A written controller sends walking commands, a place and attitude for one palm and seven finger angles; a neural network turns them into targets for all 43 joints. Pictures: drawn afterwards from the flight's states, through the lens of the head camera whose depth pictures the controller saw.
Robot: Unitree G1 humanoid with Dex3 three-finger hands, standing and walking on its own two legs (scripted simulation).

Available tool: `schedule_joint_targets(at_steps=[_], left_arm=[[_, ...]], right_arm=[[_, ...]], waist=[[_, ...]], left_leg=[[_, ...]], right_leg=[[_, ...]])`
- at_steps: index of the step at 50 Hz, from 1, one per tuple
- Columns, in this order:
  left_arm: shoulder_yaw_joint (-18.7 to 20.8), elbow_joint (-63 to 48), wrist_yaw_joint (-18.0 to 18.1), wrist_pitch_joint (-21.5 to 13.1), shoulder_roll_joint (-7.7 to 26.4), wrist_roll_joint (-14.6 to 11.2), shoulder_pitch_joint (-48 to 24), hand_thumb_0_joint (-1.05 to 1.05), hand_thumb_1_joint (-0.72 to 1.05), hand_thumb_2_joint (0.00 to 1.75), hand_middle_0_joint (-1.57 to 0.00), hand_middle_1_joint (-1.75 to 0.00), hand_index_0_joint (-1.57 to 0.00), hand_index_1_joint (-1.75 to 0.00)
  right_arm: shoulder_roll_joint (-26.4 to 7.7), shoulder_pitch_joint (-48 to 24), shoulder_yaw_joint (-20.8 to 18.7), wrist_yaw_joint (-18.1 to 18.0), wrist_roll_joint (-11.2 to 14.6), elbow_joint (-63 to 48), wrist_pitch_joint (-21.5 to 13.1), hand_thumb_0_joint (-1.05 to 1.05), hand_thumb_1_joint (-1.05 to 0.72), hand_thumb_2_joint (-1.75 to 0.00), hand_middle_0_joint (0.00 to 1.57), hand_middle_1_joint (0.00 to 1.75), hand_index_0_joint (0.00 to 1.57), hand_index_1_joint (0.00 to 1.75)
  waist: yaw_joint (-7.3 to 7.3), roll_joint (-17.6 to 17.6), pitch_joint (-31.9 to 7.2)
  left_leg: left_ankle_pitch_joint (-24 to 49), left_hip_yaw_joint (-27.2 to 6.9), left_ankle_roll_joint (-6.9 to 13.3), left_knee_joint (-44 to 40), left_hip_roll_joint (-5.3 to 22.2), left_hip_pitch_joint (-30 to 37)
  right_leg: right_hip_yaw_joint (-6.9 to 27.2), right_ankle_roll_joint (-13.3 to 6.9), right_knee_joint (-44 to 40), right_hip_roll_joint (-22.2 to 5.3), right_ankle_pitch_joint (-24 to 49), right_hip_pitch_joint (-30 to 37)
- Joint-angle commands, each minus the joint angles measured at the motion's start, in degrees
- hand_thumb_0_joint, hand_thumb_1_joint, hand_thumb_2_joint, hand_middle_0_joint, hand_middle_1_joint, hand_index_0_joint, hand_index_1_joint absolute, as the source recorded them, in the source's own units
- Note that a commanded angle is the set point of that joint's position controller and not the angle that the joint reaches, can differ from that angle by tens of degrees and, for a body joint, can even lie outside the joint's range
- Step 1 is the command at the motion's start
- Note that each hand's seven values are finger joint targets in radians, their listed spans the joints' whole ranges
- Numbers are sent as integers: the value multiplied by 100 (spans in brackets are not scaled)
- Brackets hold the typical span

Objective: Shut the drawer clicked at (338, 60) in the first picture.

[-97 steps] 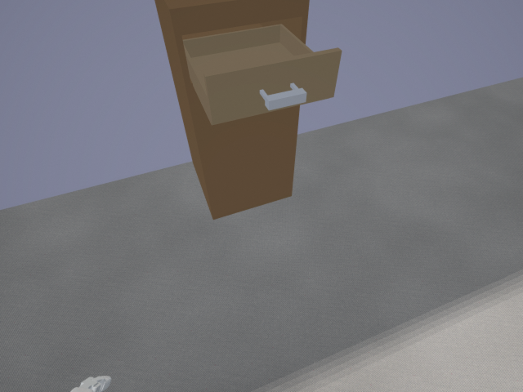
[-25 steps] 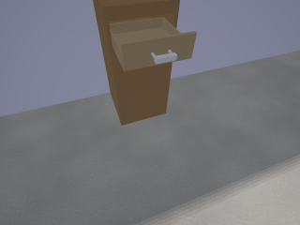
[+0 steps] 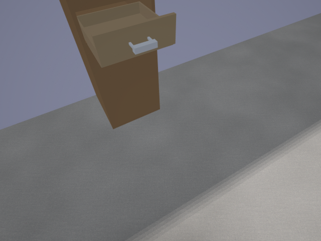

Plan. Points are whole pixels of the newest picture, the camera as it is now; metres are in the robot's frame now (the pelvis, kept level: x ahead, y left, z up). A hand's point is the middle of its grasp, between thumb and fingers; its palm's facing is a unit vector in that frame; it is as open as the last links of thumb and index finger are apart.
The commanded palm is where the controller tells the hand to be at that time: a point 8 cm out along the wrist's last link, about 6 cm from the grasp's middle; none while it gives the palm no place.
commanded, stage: walk to a spot facing it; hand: left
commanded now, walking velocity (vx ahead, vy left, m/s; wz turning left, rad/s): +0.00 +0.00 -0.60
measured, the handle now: (142, 44) +0.84 +0.16 +0.04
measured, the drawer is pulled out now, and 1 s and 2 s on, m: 0.25 0.25 0.25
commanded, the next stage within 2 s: none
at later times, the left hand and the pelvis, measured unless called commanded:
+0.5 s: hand out of the picture +0.05 +0.23 -0.16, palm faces -0.14 -0.96 -0.24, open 7.4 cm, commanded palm none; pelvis -0.04 +0.03 +0.01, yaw -14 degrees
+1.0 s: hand (162, 214) +0.22 +0.03 -0.15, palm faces -0.62 -0.76 -0.17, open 7.4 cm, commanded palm none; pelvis +0.01 -0.05 +0.00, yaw -35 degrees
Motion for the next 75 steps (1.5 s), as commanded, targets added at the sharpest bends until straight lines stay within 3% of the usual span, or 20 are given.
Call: schedule_joint_targets(at_steps=[1,7,17,22,23,24,25,27,30,40,46,49,50,51,52,53,55,58,68,75], left_arm=[[398,-402,173,-168,1516,15,928,0,90,90,-20,-30,-20,-30],[356,-702,197,-234,976,-46,279,0,90,90,-20,-30,-20,-30],[435,-705,170,-146,1020,23,507,0,90,90,-20,-30,-20,-30],[471,-823,157,-52,1080,17,3,0,90,90,-20,-30,-20,-30],[433,-911,141,-36,903,-8,-103,0,90,90,-20,-30,-20,-30],[379,-1030,61,-13,543,-42,-137,0,90,90,-20,-30,-20,-30],[429,-1156,27,-31,603,-8,-318,0,90,90,-20,-30,-20,-30],[557,-902,-79,-19,861,130,-82,0,90,90,-20,-30,-20,-30],[449,-768,-224,-36,560,114,146,0,90,90,-20,-30,-20,-30],[248,-971,-322,-115,181,69,-960,0,90,90,-20,-30,-20,-30],[169,-1007,-328,-248,-9,26,-1432,0,90,90,-20,-30,-20,-30],[286,-603,-244,-371,250,31,-140,0,90,90,-20,-30,-20,-30],[400,-267,-185,-462,655,58,884,0,90,90,-20,-30,-20,-30],[575,-86,-75,-530,1351,30,1536,0,90,90,-20,-30,-20,-30],[615,-26,-6,-478,1695,-113,1702,0,90,90,-20,-30,-20,-30],[596,-142,54,-459,1540,-117,1332,0,90,90,-20,-30,-20,-30],[392,-297,70,-516,987,-103,406,0,90,90,-20,-30,-20,-30],[235,-257,124,-630,501,-40,-57,0,90,90,-20,-30,-20,-30],[165,196,168,-783,236,-13,940,0,90,90,-20,-30,-20,-30],[144,530,211,-823,312,25,1545,0,90,90,-20,-30,-20,-30]], right_arm=[[-655,-318,-236,-90,34,-768,16,0,-90,-90,20,30,20,30],[-578,-87,-281,-32,7,-560,32,0,-90,-90,20,30,20,30],[-522,-226,-237,-104,57,-804,5,0,-90,-90,20,30,20,30],[-563,858,-254,-170,129,-591,-112,0,-90,-90,20,30,20,30],[-732,1196,-284,-202,112,-525,-153,0,-90,-90,20,30,20,30],[-1250,1273,-377,-233,7,-561,-173,0,-90,-90,20,30,20,30],[-1560,753,-403,-249,-1,-761,-152,0,-90,-90,20,30,20,30],[-895,-99,-184,-192,-16,-963,-215,0,-90,-90,20,30,20,30],[-798,268,-143,-182,-22,-849,-378,0,-90,-90,20,30,20,30],[-623,1969,-103,-176,-18,-200,-599,0,-90,-90,20,30,20,30],[-720,2047,-171,-107,-120,47,-573,0,-90,-90,20,30,20,30],[-881,1819,-226,-71,-71,70,-549,0,-90,-90,20,30,20,30],[-775,1802,-193,-19,-21,45,-539,0,-90,-90,20,30,20,30],[-287,2097,-97,52,62,-63,-532,0,-90,-90,20,30,20,30],[-245,1570,-65,26,96,-327,-512,0,-90,-90,20,30,20,30],[-382,1296,-143,12,106,-367,-494,0,-90,-90,20,30,20,30],[-281,1176,-161,14,36,-158,-483,0,-90,-90,20,30,20,30],[-14,1750,-142,25,-70,192,-291,0,-90,-90,20,30,20,30],[-10,362,-208,170,-72,-206,-271,0,-90,-90,20,30,20,30],[148,-662,-141,263,-34,-524,-352,0,-90,-90,20,30,20,30]], waist=[[325,-1905,-576],[-72,-497,-760],[116,-848,-970],[-303,-1018,-1327],[-466,-680,-1360],[-570,906,-1163],[-413,1476,-526],[62,728,51],[39,741,-40],[-475,794,334],[-559,936,256],[118,507,-552],[568,-107,-1208],[694,-1570,-2020],[693,-1860,-2213],[551,-955,-1775],[128,-380,-912],[-391,-355,-487],[-68,-323,-9],[177,-384,226]], left_leg=[[-1519,-610,14,2550,-369,-1702],[-127,-992,-58,2906,-157,-1552],[-611,-1044,-17,1079,-477,-1011],[18,-872,246,-1231,-766,851],[4,-1143,388,-1848,-365,1860],[-1323,-2629,719,-2742,998,2350],[-1806,-3481,999,-2942,2207,1441],[-1279,-2555,884,-2837,1508,27],[-799,-1540,730,-2649,954,332],[1024,-771,1022,-2516,1440,1679],[1902,89,859,-2056,1568,1390],[3604,619,579,-279,1401,969],[2918,789,302,1115,1169,80],[-930,752,21,2917,396,-1685],[-1569,-111,90,4136,47,-2333],[-1044,-556,199,4512,269,-2404],[-96,-696,162,4310,611,-2192],[361,-605,93,3576,631,-1523],[879,-625,-19,2032,552,-2619],[629,-373,103,845,312,-2490]], right_leg=[[3081,-663,-2358,-2063,2063,757],[2172,-728,-2242,-1219,899,689],[2835,-796,-2408,-988,651,895],[2657,-283,-2326,-556,381,223],[2222,35,-1943,-115,-634,-704],[1231,300,-526,611,-1493,-1995],[436,433,1011,371,-1360,-2546],[564,453,2171,-35,-241,-1966],[97,442,3086,-65,236,-2184],[-341,473,2134,-782,548,-3129],[-809,140,210,-637,131,-1647],[-1115,-154,-563,-168,230,515],[-837,-285,-807,-291,479,2234],[1497,-740,-1396,-1977,-256,3735],[3195,-972,-2192,-2587,207,3641],[3007,-1116,-2430,-2622,-216,3018],[2016,-915,-2542,-2227,-238,1488],[803,-713,-2782,-1653,444,317],[953,-955,-3221,-1668,118,1245],[624,-907,-2967,-1741,1346,1907]])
